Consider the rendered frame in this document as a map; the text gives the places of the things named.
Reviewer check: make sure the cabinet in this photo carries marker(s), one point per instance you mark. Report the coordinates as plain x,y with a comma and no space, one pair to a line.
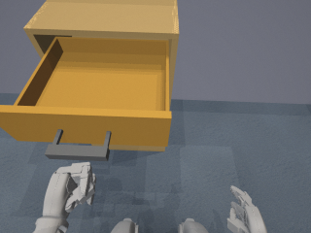
108,19

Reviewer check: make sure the robot left thigh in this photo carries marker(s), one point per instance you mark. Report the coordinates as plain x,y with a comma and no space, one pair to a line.
126,226

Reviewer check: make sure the left robot forearm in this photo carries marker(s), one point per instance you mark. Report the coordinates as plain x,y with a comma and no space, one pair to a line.
51,224

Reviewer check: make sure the robot right thigh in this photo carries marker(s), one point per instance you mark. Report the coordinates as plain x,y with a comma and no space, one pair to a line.
191,227

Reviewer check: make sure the right robot hand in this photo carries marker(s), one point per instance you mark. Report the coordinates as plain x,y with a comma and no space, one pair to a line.
249,219

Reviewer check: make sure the robot thigh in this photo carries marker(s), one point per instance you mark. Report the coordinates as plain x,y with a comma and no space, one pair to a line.
126,226
191,227

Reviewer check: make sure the handle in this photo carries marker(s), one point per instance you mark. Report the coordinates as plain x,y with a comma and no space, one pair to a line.
78,152

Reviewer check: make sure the drawer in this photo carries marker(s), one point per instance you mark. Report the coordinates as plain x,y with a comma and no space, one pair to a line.
88,86

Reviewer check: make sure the left robot hand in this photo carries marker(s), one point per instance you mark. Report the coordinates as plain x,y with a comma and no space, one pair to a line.
78,180

